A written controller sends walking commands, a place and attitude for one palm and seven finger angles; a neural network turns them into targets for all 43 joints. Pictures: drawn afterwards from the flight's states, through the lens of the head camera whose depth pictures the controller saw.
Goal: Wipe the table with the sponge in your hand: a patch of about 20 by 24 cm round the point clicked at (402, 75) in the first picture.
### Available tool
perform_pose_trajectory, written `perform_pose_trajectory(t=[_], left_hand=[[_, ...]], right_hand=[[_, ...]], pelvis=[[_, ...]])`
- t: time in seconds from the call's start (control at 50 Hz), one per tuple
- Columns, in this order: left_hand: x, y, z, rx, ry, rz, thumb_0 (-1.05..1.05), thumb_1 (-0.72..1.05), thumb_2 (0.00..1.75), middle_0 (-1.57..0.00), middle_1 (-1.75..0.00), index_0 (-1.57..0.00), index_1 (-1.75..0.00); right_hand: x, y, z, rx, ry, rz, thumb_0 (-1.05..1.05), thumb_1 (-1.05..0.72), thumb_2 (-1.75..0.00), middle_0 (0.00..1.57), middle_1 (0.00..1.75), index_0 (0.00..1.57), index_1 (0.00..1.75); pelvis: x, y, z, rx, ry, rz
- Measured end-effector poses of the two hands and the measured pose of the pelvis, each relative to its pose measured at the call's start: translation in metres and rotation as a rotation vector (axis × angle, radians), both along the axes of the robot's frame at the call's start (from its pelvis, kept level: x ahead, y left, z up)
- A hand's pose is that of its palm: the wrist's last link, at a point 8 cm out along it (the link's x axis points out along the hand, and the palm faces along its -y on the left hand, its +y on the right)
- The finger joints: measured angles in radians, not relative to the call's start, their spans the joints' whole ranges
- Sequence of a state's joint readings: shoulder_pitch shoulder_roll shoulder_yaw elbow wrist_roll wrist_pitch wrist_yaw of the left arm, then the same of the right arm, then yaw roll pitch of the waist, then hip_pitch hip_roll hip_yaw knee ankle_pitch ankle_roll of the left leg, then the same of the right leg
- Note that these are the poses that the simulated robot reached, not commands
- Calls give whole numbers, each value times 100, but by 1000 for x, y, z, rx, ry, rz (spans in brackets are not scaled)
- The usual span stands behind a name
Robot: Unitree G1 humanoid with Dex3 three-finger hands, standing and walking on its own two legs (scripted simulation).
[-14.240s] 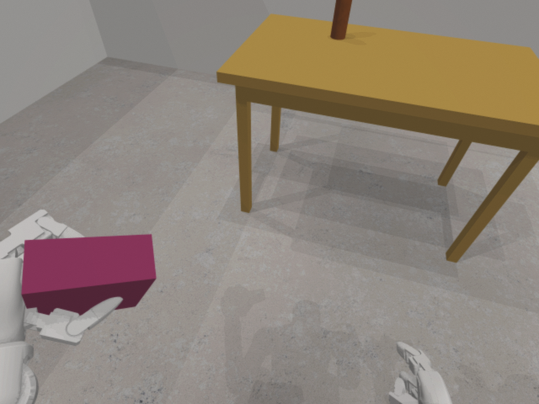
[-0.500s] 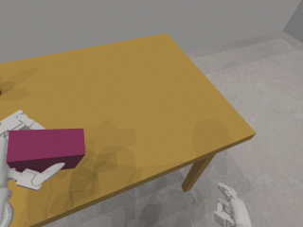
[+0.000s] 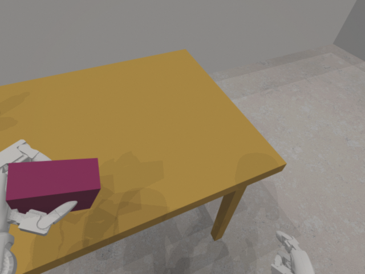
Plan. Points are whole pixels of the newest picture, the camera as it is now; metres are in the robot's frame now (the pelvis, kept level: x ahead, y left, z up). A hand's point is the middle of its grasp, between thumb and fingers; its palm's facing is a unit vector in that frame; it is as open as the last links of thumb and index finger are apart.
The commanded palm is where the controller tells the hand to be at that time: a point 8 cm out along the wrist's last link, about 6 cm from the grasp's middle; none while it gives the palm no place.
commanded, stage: come to a stop and stand still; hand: left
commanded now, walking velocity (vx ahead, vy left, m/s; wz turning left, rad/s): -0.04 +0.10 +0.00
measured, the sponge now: (69, 188) +0.23 +0.21 +0.14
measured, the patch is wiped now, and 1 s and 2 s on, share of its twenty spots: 0.00 0.00 0.00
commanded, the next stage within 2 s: none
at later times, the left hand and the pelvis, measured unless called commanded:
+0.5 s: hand out of the picture +0.18 +0.29 +0.15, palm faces +0.26 -0.89 -0.37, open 9.2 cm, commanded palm +0.13 +0.35 +0.18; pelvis -0.04 +0.07 +0.00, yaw +0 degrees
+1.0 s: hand out of the picture +0.16 +0.41 +0.16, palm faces +0.38 -0.83 -0.40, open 9.2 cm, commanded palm +0.10 +0.43 +0.18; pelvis -0.06 +0.15 +0.00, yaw +1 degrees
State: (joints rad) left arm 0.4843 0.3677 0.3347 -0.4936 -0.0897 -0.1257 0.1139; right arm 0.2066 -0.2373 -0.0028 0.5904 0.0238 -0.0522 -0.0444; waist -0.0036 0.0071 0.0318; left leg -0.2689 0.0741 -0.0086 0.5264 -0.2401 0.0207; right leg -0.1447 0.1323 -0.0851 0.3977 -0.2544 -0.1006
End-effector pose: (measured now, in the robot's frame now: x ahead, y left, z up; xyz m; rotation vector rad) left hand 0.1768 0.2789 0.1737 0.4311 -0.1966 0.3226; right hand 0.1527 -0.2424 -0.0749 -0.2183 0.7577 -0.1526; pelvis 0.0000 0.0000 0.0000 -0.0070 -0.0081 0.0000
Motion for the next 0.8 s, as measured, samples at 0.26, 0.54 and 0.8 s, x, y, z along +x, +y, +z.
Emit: perform_pose_trajectory(t=[0.26,0.54,0.8], left_hand=[[11,53,26,176,-45,49,0,-42,105,-82,-139,-82,-139],[-41,77,-13,2,-25,-71,0,-42,105,-82,-140,-82,-139],[-49,141,5,21,-165,-1,-1,-42,105,-82,-140,-81,-140]], right_hand=[[13,41,3,31,-25,81,2,-90,-90,20,30,20,30],[-27,91,18,-28,-75,55,2,-90,-90,20,30,20,30],[-35,171,19,10,-89,155,2,-90,-90,20,30,21,30]], pelvis=[[-15,18,7,7,1,-6],[-38,78,0,-19,-21,-1],[-53,130,2,-23,-21,11]])
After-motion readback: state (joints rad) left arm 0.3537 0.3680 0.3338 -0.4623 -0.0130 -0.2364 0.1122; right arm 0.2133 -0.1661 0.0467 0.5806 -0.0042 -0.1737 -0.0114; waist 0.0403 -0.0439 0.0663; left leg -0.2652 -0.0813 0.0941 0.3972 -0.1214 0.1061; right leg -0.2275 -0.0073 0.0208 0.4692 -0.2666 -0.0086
